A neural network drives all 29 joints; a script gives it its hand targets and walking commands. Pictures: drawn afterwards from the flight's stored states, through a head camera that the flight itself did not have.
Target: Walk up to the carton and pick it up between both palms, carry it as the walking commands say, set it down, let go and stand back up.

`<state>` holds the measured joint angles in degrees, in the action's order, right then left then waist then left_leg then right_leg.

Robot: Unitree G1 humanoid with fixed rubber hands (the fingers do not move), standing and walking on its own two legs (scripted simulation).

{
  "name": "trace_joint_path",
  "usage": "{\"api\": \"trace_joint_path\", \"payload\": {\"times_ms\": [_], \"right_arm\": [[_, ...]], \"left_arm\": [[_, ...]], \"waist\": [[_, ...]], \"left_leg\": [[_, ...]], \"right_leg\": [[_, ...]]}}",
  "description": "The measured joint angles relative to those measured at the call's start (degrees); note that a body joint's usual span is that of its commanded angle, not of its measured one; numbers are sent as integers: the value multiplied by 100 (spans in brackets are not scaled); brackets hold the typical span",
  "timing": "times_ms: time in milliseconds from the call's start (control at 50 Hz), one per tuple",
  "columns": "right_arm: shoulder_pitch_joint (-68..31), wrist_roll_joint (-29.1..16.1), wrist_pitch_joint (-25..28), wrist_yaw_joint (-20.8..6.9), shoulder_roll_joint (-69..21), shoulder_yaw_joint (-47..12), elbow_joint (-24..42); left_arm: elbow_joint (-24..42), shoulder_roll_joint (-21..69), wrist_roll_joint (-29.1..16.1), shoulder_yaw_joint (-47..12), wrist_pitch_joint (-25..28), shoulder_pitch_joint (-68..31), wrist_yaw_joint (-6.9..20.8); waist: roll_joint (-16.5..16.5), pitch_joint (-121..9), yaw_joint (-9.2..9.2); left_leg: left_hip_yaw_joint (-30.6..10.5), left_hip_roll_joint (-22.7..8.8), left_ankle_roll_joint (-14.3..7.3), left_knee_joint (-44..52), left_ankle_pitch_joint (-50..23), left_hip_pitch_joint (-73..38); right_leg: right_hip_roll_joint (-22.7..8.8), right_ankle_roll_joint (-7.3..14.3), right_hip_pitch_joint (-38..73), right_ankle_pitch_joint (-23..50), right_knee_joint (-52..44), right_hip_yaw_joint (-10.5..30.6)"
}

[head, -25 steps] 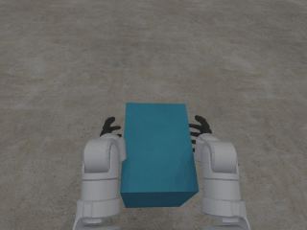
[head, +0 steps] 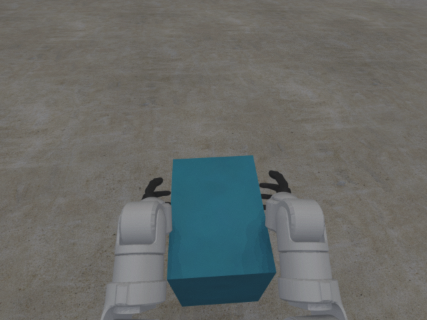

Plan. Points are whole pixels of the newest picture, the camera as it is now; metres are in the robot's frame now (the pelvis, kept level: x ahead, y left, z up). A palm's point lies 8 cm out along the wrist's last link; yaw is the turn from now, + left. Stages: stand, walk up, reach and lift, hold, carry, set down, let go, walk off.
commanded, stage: carry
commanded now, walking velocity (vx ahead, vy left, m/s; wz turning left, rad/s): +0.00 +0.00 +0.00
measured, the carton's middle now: (216, 232) +0.32 -0.01 +0.01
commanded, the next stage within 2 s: none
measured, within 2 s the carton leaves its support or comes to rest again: neither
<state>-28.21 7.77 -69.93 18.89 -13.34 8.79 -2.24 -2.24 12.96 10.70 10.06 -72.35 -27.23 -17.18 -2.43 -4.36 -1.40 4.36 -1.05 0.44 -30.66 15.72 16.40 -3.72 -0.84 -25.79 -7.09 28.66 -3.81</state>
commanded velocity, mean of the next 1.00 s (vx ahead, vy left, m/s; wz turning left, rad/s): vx -0.01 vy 0.00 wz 0.00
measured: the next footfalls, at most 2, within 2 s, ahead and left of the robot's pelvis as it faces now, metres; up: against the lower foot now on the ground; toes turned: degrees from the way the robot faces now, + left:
right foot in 0.72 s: +0.04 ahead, -0.14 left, +0.00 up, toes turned -9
left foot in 0.96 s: -0.07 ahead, +0.05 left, +0.00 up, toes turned +8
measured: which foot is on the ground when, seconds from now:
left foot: down 0.00-0.74, up 0.76-0.94, down 0.96-1.00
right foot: down 0.00-0.64, up 0.66-0.70, down 0.72-1.00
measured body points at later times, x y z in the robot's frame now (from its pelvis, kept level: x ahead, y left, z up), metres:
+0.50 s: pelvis -0.07 -0.02 -0.01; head -0.10 -0.03 +0.44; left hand +0.24 +0.10 +0.09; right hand +0.25 -0.14 +0.09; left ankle -0.01 +0.12 -0.72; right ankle +0.11 -0.12 -0.72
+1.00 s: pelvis -0.12 -0.03 +0.00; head -0.13 -0.02 +0.45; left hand +0.20 +0.09 +0.08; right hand +0.20 -0.15 +0.09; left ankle -0.11 +0.04 -0.73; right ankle +0.02 -0.12 -0.73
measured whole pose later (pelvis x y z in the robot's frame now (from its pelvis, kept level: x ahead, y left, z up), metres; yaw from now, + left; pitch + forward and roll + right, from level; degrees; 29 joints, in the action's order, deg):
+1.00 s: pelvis -0.12 -0.03 +0.00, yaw +0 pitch +1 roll +0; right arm -24.3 8.4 -66.3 14.9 -11.8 5.5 -0.2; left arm -1.1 11.8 11.6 8.2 -68.4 -24.4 -14.1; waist -1.2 -3.7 -2.3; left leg 5.7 2.4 -4.7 -32.2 16.6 16.3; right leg -1.9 0.8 -26.2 -7.6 27.4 -9.7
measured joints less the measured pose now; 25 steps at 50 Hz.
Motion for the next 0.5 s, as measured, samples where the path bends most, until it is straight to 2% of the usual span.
{"api": "trace_joint_path", "payload": {"times_ms": [120, 200, 280, 380, 440, 500], "right_arm": [[78, 188, 25, -375, 33, 32, -184], [184, 256, -26, -513, 73, 30, -195], [138, 250, -155, -411, 60, 50, -159], [110, 189, -179, -227, 47, 27, -38], [107, 144, -218, -166, 47, 21, 37], [57, 151, -208, -125, 28, 43, 36]], "left_arm": [[-5, -23, -318, -78, -171, 42, -474], [-127, -1, -402, -85, -249, -16, -630], [-209, 23, -367, 5, -266, -81, -549], [-203, 18, -252, -7, -144, -59, -310], [-159, 15, -197, -40, -157, -54, -235], [-175, 18, -114, -27, -102, -61, -120]], "waist": [[54, -56, 338], [161, -135, 376], [202, -158, 314], [251, -48, 150], [244, 6, 45], [166, 20, 25]], "left_leg": [[-82, -91, 8, -253, -75, 226], [-142, -125, 21, -434, 26, 359], [-113, -94, 9, -442, 260, 463], [-103, -32, -63, -378, 207, 477], [-142, -50, -38, -413, 197, 490], [-154, -22, -36, -542, 427, 558]], "right_leg": [[-5, -19, -13, -20, -47, -190], [10, -6, -43, -85, 27, -225], [6, -28, -133, -105, 2, -133], [13, -45, -180, -20, -44, -38], [51, 11, -196, -122, 15, -35], [61, 90, -266, -24, 63, 7]]}}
